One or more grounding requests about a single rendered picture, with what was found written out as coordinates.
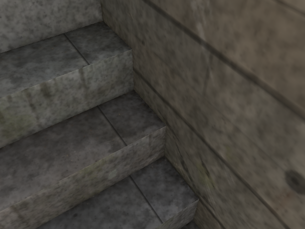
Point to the stairs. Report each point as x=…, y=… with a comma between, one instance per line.
x=79, y=147

